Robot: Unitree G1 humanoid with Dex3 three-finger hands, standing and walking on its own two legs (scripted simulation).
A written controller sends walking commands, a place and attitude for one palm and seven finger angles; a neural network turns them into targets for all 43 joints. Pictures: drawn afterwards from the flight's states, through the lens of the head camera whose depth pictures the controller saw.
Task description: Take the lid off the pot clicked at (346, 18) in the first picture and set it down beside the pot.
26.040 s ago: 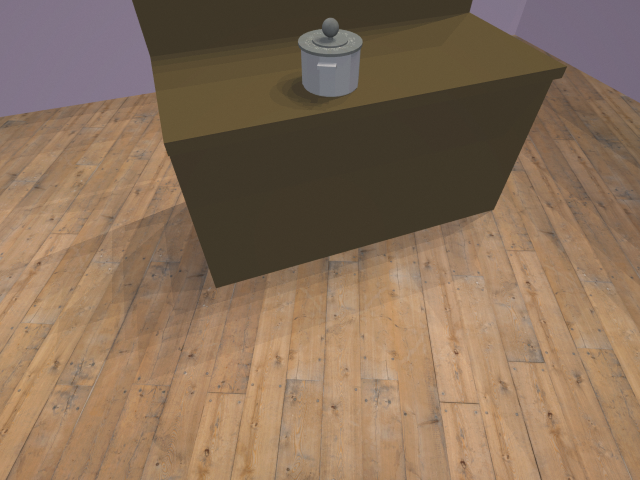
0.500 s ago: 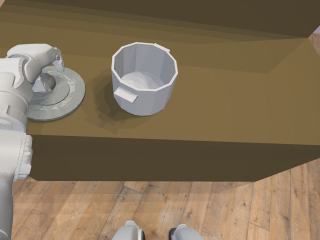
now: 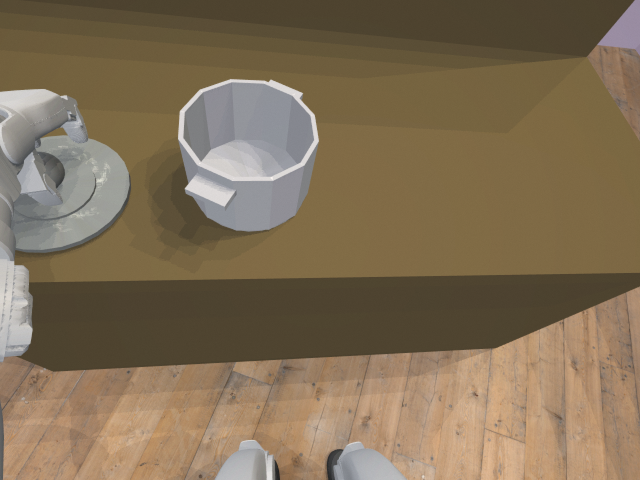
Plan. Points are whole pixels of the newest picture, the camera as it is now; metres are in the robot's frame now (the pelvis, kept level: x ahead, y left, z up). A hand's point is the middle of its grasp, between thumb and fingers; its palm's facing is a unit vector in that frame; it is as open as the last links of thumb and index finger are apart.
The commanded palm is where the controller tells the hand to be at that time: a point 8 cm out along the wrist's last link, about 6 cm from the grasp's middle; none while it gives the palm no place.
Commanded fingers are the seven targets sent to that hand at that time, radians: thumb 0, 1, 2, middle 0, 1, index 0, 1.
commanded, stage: raise the empty hand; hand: left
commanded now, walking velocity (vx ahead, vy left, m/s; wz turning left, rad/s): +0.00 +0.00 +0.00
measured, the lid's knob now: (41, 171) +0.51 +0.31 +0.01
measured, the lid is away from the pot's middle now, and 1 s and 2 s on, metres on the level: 0.26 0.26 0.26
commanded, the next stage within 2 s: draw the hand back to the body in 1.28 s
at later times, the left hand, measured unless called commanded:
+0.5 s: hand (24, 131) +0.50 +0.29 +0.10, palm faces -0.45 -0.10 -0.89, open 11.0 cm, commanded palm +0.54 +0.28 +0.16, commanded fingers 0.00 -0.00 0.62 -0.34 -0.88 -0.34 -0.88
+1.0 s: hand out of the picture +0.49 +0.30 +0.15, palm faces -0.42 -0.11 -0.90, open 11.0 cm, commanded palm +0.53 +0.29 +0.21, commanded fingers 0.00 -0.00 0.62 -0.34 -0.88 -0.34 -0.88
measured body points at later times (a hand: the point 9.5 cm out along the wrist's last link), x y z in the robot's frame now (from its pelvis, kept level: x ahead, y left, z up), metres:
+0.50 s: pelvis +0.01 -0.02 +0.01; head +0.11 +0.02 +0.45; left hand +0.52 +0.29 +0.15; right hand +0.01 -0.29 -0.09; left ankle +0.02 +0.03 -0.69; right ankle +0.01 -0.18 -0.69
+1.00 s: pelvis +0.02 -0.03 +0.03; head +0.11 +0.01 +0.47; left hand +0.51 +0.30 +0.20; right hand +0.03 -0.31 -0.08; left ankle +0.02 +0.03 -0.69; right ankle +0.01 -0.18 -0.69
